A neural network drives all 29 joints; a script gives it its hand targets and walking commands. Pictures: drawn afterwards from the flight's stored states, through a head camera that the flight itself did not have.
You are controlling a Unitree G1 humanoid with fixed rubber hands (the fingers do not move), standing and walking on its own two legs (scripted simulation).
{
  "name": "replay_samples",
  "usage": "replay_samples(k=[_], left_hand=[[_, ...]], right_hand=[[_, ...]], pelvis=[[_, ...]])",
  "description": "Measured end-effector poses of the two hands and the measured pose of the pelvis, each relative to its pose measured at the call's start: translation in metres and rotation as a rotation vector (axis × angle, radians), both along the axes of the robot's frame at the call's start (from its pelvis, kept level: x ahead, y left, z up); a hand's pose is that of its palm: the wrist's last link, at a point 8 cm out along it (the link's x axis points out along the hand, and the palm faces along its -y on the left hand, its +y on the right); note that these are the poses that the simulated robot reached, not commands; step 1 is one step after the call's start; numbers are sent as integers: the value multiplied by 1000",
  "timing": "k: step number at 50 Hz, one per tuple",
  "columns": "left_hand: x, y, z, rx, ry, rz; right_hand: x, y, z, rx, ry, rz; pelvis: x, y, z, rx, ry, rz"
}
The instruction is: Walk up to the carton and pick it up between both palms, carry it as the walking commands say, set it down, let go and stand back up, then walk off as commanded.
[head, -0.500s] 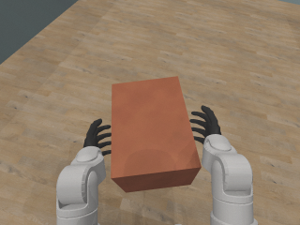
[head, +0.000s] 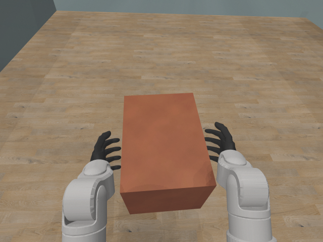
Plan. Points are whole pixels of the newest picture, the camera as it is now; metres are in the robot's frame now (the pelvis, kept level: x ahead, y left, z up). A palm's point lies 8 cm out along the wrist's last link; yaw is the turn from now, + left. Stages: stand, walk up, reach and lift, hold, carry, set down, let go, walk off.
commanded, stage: carry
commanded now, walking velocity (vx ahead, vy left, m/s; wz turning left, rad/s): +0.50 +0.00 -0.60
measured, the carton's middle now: (162, 152) +0.36 +0.01 +0.02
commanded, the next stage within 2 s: none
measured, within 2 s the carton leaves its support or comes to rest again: neither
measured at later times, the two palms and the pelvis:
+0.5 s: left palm (175, 70) +0.65 -0.04 +0.09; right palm (250, 79) +0.64 -0.31 +0.07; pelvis +0.37 -0.14 -0.01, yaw -7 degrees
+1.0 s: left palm (221, 33) +0.99 -0.28 +0.08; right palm (282, 42) +0.90 -0.53 +0.08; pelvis +0.69 -0.29 +0.00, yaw -25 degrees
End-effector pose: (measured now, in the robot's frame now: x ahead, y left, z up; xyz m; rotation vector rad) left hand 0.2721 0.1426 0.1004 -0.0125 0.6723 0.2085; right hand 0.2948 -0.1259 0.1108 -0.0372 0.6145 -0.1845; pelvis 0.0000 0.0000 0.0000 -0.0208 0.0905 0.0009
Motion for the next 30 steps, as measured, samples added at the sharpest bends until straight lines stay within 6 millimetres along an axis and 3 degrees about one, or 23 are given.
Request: replay_samples(k=[7, 15, 21, 26, 30], left_hand=[[104, -22, 5, -13, 46, -68], [224, -64, 6, -27, -24, -51], [323, -131, -6, 51, -34, -56], [392, -191, -12, 120, 122, -142], [437, -226, -11, 117, 148, -181]], right_hand=[[85, -23, 8, -19, 55, -66], [206, -65, 16, -30, -15, -49], [304, -132, -15, 41, -23, -50], [349, -189, -42, 88, 140, -144], [386, -223, -38, 92, 168, -178]], pelvis=[[96, -5, 15, -22, 11, -67], [222, -53, 1, -36, -45, -54], [330, -112, -29, 14, -98, -71], [380, -142, -5, 72, -51, -142], [421, -168, 9, 80, -44, -174]])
